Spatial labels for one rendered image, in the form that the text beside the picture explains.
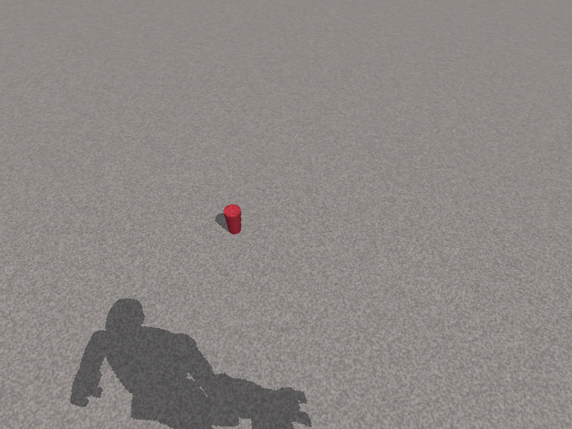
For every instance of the cup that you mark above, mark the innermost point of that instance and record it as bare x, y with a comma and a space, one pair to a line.
232, 214

